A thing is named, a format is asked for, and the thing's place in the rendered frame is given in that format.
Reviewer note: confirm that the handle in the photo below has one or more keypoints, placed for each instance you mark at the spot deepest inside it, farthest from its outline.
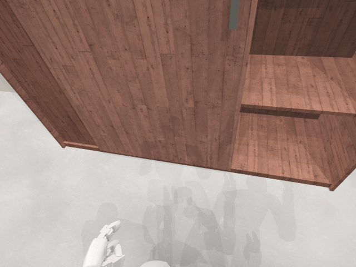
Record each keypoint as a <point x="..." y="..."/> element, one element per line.
<point x="234" y="9"/>

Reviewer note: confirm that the wardrobe door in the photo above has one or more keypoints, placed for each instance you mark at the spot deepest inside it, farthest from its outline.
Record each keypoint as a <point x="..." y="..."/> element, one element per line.
<point x="24" y="62"/>
<point x="161" y="79"/>

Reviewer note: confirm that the left robot hand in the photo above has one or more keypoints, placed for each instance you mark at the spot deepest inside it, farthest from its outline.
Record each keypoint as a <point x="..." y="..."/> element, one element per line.
<point x="100" y="252"/>

